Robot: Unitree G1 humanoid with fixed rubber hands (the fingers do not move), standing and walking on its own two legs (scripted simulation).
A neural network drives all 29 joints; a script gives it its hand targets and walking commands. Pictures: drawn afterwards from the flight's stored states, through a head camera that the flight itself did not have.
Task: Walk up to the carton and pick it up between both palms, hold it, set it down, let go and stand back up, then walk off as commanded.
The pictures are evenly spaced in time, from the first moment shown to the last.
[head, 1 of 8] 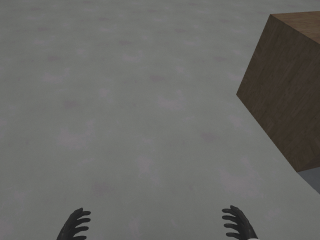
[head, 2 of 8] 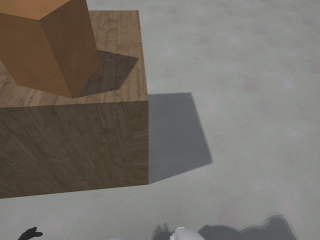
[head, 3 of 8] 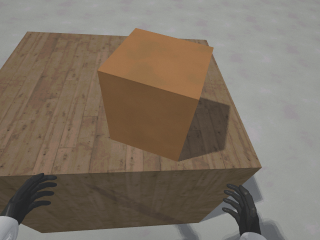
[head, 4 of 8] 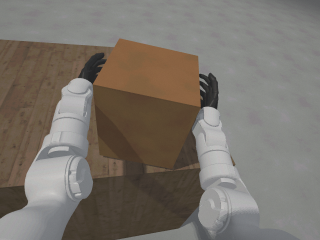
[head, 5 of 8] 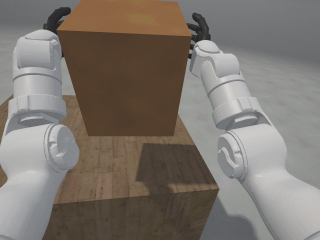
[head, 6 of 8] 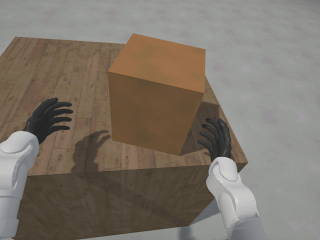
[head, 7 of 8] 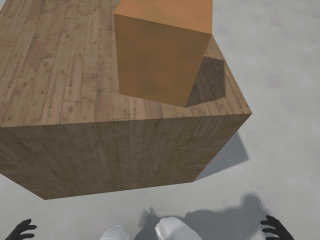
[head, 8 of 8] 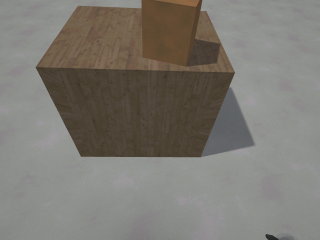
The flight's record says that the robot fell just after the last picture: no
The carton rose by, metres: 0.25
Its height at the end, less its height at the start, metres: +0.00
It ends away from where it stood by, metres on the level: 0.02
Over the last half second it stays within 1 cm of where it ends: yes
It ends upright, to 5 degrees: yes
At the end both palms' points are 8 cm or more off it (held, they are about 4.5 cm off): yes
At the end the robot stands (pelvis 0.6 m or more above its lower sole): yes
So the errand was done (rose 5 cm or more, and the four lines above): yes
